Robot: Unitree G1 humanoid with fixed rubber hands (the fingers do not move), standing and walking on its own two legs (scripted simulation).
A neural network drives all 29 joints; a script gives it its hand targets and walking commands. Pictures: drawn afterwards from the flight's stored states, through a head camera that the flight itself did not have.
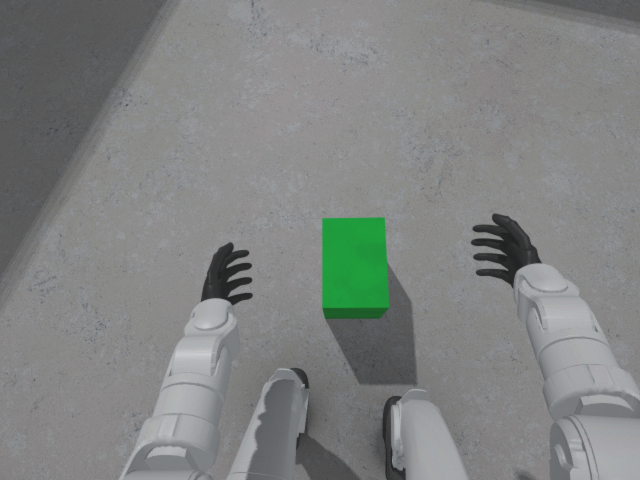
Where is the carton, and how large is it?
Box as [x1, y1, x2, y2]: [322, 217, 388, 318]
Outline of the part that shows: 384,217 322,218 322,308 325,318 379,318 388,308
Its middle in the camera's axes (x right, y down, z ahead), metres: +0.09 +0.08 +1.01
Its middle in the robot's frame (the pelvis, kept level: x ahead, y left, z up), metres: +0.49 +0.01 -0.58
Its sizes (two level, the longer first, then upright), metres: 0.216 0.150 0.210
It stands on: the floor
